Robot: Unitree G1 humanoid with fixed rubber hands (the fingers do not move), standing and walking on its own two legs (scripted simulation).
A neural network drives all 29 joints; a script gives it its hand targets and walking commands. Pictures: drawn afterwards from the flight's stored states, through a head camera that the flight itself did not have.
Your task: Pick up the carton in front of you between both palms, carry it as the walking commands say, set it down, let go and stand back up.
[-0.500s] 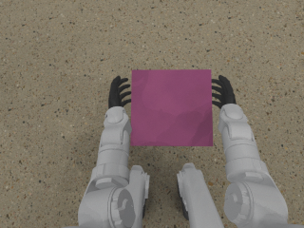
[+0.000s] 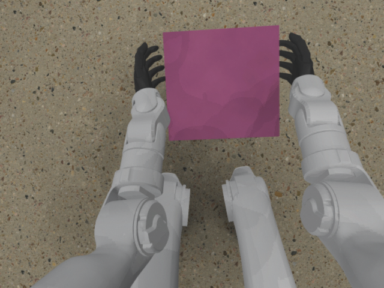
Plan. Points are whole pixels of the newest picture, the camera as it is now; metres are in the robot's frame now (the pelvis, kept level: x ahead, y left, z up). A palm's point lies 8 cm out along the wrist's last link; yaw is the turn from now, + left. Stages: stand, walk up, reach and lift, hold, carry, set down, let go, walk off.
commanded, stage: set down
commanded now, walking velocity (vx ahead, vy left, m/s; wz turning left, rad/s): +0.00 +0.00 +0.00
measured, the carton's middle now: (217, 91) +0.49 -0.06 -0.23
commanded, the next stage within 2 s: none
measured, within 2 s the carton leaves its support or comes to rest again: rests again in 0.66 s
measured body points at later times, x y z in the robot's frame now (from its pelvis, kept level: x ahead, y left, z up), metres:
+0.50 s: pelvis +0.00 -0.01 -0.07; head +0.33 -0.05 +0.23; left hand +0.51 +0.09 -0.22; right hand +0.52 -0.21 -0.23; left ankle +0.11 +0.12 -0.42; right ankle +0.10 -0.12 -0.42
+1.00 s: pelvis +0.00 +0.00 -0.07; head +0.34 -0.05 +0.21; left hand +0.53 +0.09 -0.23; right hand +0.53 -0.22 -0.24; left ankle +0.11 +0.12 -0.42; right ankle +0.10 -0.11 -0.42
